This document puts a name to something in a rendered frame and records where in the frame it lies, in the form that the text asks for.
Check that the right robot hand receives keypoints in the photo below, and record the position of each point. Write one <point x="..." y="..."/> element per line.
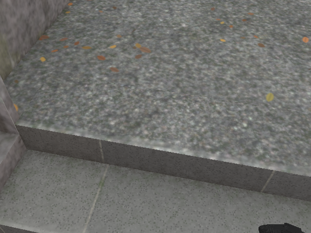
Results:
<point x="279" y="228"/>

